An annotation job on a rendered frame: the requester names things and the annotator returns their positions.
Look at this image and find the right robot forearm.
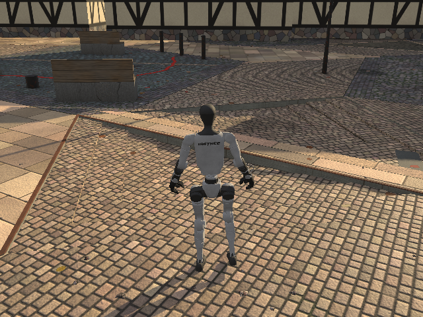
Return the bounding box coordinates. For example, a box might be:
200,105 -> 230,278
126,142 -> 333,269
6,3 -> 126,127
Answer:
238,157 -> 252,179

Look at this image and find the robot torso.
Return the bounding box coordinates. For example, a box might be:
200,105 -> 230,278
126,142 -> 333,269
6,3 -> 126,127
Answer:
194,129 -> 225,198

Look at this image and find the left robot forearm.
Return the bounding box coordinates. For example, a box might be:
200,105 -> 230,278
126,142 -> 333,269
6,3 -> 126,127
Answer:
171,159 -> 184,183

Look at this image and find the robot left hand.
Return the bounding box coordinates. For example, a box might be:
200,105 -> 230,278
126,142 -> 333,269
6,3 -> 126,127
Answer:
169,181 -> 184,194

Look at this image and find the robot right hand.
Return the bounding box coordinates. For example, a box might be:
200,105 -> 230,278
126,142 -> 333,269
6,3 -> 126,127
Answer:
239,176 -> 254,190

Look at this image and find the left robot foot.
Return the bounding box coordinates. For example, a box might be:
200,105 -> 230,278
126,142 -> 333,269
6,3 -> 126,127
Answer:
196,255 -> 206,272

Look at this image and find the left robot upper arm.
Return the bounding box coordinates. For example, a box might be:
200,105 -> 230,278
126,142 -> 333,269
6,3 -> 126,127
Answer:
177,133 -> 195,170

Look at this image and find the right robot upper arm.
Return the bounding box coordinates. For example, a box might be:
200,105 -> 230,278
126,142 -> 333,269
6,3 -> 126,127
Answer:
223,132 -> 244,168

